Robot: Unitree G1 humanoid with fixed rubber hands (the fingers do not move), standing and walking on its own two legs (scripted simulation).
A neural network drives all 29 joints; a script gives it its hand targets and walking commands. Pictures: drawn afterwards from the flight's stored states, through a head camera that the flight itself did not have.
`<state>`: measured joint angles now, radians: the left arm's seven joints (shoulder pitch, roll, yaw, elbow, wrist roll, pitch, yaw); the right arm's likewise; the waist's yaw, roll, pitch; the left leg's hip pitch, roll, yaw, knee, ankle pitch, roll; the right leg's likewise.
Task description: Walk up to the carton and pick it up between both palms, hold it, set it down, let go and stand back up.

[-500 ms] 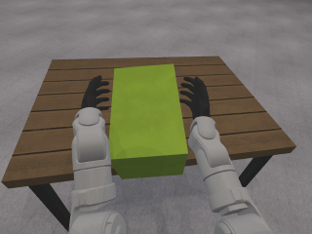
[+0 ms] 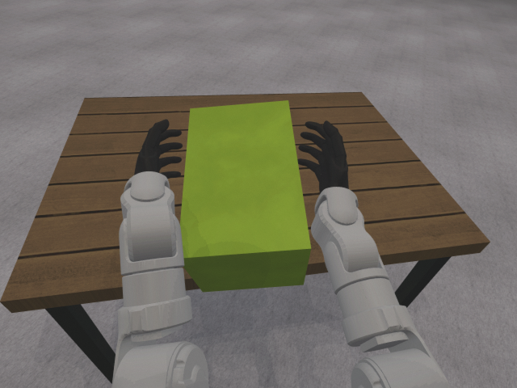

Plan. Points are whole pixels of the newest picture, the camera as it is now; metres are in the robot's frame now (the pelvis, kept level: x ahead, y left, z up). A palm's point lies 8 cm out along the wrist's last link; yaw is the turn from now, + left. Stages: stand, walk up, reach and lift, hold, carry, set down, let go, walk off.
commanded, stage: hold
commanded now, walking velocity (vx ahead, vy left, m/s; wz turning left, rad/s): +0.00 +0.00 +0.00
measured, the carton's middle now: (245, 195) +0.40 +0.00 +0.11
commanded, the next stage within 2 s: none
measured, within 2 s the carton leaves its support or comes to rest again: neither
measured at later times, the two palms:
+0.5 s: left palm (150, 177) +0.36 +0.13 +0.18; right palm (333, 180) +0.35 -0.12 +0.18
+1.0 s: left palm (149, 174) +0.36 +0.13 +0.18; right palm (331, 176) +0.35 -0.12 +0.18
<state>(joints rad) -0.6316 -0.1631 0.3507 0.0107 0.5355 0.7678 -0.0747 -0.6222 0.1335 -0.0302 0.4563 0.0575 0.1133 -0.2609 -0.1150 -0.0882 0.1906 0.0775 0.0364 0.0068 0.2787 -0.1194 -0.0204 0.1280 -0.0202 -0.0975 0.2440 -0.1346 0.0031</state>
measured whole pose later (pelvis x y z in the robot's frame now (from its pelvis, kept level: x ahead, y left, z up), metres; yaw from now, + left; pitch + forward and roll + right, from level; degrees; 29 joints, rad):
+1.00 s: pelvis +0.00 +0.00 +0.00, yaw +0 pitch -14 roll +0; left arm -0.65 -0.16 0.37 0.04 0.55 0.78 -0.09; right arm -0.65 0.13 -0.03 0.48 0.06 0.13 -0.26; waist -0.12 -0.08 0.19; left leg 0.09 0.03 0.01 0.28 -0.12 -0.02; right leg 0.14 -0.02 -0.10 0.24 -0.13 0.01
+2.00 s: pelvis +0.00 +0.00 +0.00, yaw -1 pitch -14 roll -1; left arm -0.57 -0.17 0.33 -0.04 0.53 0.77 -0.07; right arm -0.58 0.11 0.02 0.45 0.09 0.09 -0.27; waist -0.10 -0.09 0.20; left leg 0.10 0.04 0.02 0.29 -0.13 -0.02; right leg 0.15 -0.02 -0.09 0.23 -0.13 0.00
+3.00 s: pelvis +0.00 +0.00 +0.00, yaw -1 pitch -14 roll -1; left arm -0.59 -0.18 0.34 -0.03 0.54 0.77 -0.08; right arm -0.60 0.11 0.01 0.46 0.08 0.09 -0.26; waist -0.10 -0.08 0.20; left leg 0.10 0.04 0.02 0.28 -0.12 -0.02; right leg 0.15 -0.01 -0.09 0.23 -0.13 0.00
